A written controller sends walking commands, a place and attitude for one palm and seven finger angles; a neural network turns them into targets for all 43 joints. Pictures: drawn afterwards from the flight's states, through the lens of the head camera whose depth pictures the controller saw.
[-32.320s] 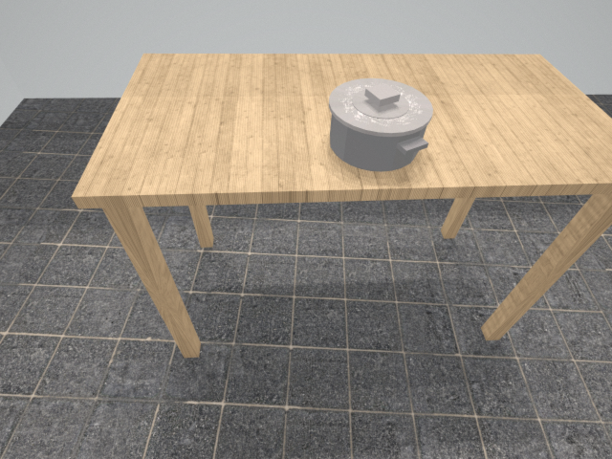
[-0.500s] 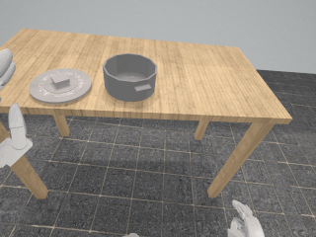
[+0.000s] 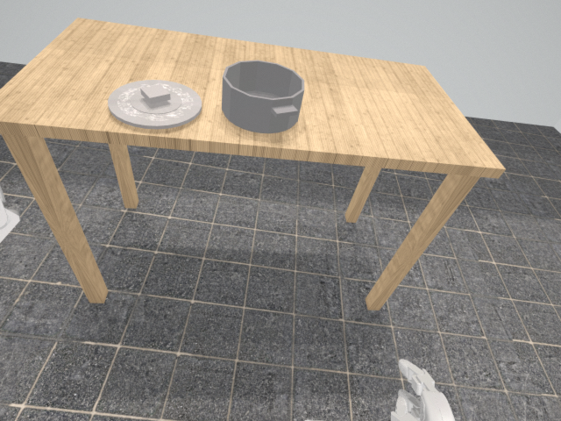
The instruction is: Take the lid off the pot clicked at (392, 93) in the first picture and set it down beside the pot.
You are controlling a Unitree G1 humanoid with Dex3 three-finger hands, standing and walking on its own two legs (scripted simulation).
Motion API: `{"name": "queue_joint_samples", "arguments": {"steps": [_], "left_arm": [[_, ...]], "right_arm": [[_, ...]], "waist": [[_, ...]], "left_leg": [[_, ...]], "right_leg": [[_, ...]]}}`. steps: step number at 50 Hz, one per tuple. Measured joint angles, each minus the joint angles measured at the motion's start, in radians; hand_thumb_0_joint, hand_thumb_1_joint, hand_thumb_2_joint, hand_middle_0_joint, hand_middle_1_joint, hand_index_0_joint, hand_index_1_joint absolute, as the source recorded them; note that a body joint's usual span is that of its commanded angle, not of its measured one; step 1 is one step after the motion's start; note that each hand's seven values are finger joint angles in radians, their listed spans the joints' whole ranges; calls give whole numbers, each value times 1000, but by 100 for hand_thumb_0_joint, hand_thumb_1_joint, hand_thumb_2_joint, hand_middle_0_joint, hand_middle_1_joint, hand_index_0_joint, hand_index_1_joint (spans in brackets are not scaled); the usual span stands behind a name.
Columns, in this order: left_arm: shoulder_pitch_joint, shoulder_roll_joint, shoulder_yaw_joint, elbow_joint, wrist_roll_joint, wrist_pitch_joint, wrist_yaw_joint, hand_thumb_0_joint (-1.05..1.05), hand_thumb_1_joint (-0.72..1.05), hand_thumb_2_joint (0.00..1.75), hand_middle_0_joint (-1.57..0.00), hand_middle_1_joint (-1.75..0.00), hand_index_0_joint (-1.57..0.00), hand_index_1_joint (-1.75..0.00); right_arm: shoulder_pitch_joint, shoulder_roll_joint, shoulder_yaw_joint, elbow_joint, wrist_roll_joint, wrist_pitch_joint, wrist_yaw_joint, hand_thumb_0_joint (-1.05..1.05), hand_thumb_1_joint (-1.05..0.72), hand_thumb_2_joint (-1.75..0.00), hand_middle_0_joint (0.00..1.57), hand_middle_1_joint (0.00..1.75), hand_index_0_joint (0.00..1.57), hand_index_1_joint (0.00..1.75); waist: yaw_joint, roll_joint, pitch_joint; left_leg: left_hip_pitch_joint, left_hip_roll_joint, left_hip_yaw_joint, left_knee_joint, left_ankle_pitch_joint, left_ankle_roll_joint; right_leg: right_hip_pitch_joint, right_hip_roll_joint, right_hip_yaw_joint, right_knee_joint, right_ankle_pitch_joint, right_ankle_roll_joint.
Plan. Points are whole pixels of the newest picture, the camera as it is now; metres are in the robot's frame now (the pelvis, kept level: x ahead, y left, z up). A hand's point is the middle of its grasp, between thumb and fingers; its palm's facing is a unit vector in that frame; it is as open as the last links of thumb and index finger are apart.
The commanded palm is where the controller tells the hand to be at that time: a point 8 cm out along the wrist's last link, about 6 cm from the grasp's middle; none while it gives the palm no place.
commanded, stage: stop stepping back and stand still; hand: left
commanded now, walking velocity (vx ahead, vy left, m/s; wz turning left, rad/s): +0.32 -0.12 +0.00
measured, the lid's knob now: (155, 93) +0.74 +0.32 +0.07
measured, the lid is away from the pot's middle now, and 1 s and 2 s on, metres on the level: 0.24 0.24 0.24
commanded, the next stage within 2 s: let the arm hang, fingers relaxed in 1.46 s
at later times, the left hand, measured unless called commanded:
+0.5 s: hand (21, 203) +0.24 +0.27 +0.23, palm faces +0.48 -0.80 -0.36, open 7.4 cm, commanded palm +0.14 +0.31 +0.25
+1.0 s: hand out of the picture +0.11 +0.22 -0.16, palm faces +0.14 -0.96 -0.24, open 7.1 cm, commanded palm none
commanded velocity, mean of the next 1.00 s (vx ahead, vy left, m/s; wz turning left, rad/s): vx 0.05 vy -0.01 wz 0.00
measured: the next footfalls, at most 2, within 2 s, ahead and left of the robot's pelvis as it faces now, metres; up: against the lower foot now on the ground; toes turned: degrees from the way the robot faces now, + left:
right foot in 0.14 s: +0.01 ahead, -0.10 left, +0.00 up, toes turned +0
right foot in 0.54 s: +0.12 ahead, -0.09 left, +0.00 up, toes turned +3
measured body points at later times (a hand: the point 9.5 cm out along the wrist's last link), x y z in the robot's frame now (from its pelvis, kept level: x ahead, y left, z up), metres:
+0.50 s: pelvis +0.03 +0.02 +0.01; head +0.04 +0.04 +0.46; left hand +0.20 +0.31 +0.25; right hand +0.19 -0.21 -0.06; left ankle +0.03 +0.15 -0.72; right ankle +0.01 -0.08 -0.70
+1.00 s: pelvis +0.12 +0.02 +0.01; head +0.18 +0.03 +0.45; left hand +0.10 +0.27 -0.14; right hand +0.15 -0.22 -0.14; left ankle +0.03 +0.14 -0.71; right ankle +0.08 -0.10 -0.72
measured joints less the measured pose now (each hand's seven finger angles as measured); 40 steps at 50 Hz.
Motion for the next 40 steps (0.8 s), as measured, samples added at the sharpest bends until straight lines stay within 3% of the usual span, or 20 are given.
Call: {"name": "queue_joint_samples", "arguments": {"steps": [2, 6, 7, 9, 11, 13, 15, 18, 22, 24, 27, 29, 31, 34, 37, 40], "left_arm": [[34, 12, 7, 3, -6, 13, -2, 1, 89, 90, -21, -30, -21, -30], [204, 36, -7, -67, -8, 16, 1, 1, 89, 90, -20, -30, -20, -30], [248, 57, -2, -91, -4, 14, -1, 1, 89, 90, -20, -30, -20, -30], [280, 67, -16, -117, 5, 0, -16, 1, 89, 90, -21, -30, -21, -30], [270, 65, -38, -108, 9, -16, -27, 1, 89, 90, -21, -30, -21, -30], [260, 54, -30, -78, 8, -27, -18, 1, 88, 90, -22, -30, -22, -30], [238, 25, -8, -38, 2, -34, 0, 1, 88, 90, -22, -30, -22, -30], [151, -23, 0, 28, -8, -34, 26, 1, 88, 90, -22, -30, -22, -30], [76, -67, -13, 106, -11, -12, 41, 1, 89, 90, -21, -30, -21, -30], [108, -64, -30, 87, -10, 12, 36, 1, 89, 90, -20, -30, -21, -30], [238, -14, -32, -17, 0, 20, 28, 2, 89, 90, -20, -30, -20, -30], [199, 4, -148, 111, 61, -19, -21, 1, 89, 90, -20, -30, -20, -30], [112, -46, -290, 366, 100, 44, -73, 0, 90, 90, -20, -30, -20, -30], [15, -161, -410, 790, 110, 164, -98, 0, 90, 90, -20, -30, -20, -30], [-14, -238, -457, 1121, 108, 239, -93, 1, 90, 90, -20, -30, -20, -29], [12, -269, -483, 1344, 94, 277, -98, 1, 91, 90, -20, -29, -20, -29]], "right_arm": [[20, 29, 10, -1, -2, -14, 22, 1, -90, -90, 20, 30, 20, 30], [81, 44, 39, -22, -3, -2, 39, 1, -90, -90, 21, 30, 20, 30], [94, 42, 42, -33, -4, 4, 38, 1, -90, -90, 21, 30, 20, 30], [77, 17, 32, -12, -5, 26, 29, 1, -90, -90, 21, 30, 20, 31], [59, -15, 16, 38, -11, 52, 14, 1, -90, -90, 21, 30, 20, 31], [60, -37, 2, 71, -8, 71, 0, 1, -90, -90, 21, 30, 20, 31], [61, -57, -8, 73, -2, 79, -15, 1, -90, -90, 21, 30, 20, 30], [52, -104, -23, 36, 3, 51, -37, 1, -90, -90, 21, 30, 20, 30], [-13, -76, -34, 12, 3, 16, -35, 1, -90, -90, 20, 30, 20, 30], [-16, -49, -21, -10, 1, -1, -20, 1, -90, -90, 20, 30, 20, 30], [-11, -21, 11, -46, 1, -8, 1, 1, -90, -90, 20, 30, 20, 30], [-11, -41, -10, 6, 3, -31, 30, 1, -90, -90, 21, 30, 20, 30], [-16, -84, -31, 80, -5, -1, 50, 1, -90, -90, 21, 30, 20, 30], [-14, -130, -48, 139, -15, 76, 59, 1, -90, -90, 21, 30, 20, 30], [0, -122, -48, 172, -29, 123, 58, 1, -90, -90, 21, 30, 20, 30], [15, -88, -33, 187, -40, 138, 51, 1, -91, -90, 21, 30, 20, 30]], "waist": [[-22, 16, -4], [-39, 52, -37], [-37, 43, -52], [-15, 57, -45], [-7, 79, -36], [12, 74, -63], [25, 64, -81], [11, 94, -68], [-9, 69, -4], [-30, 64, 9], [-36, 48, 20], [-25, 84, -1], [-23, 141, -50], [-18, 196, -88], [-14, 165, -66], [-18, 83, -31]], "left_leg": [[8, 1, -8, -67, 51, 9], [0, 19, -8, -127, 53, 15], [-28, 5, 3, -92, 10, 25], [-105, -6, 13, 106, -59, 38], [-157, -21, 26, 302, -78, 42], [-163, -29, 62, 334, -74, 49], [-116, -21, 94, 213, -51, 58], [-6, 0, 84, -87, -1, 73], [0, -32, 105, -76, 61, 45], [20, -36, 93, -124, 84, 35], [31, -34, 91, -140, 80, 18], [-16, -27, 92, -78, 61, 14], [-42, -21, 100, -45, 51, 10], [-56, -27, 101, 22, -11, 29], [-27, -31, 107, 46, -37, 44], [28, -41, 132, -11, -65, 39]], "right_leg": [[8, 24, -16, 15, -4, 0], [185, 36, -70, -326, -26, -27], [238, 26, -57, -417, -48, -55], [233, 22, -54, -448, 114, -84], [251, 18, -71, -433, 129, -72], [269, 4, -60, -446, 108, -64], [279, -11, -40, -453, 96, -59], [266, -22, -55, -385, 49, -38], [163, -12, 13, -156, -28, -28], [149, -6, -1, -200, -4, -21], [192, -10, -20, -415, 138, -25], [180, -15, -52, -403, 138, -50], [170, -30, -92, -371, 92, -54], [176, -48, -120, -318, 28, -47], [205, -58, -120, -281, -17, -44], [208, -70, -90, -256, 0, -28]]}}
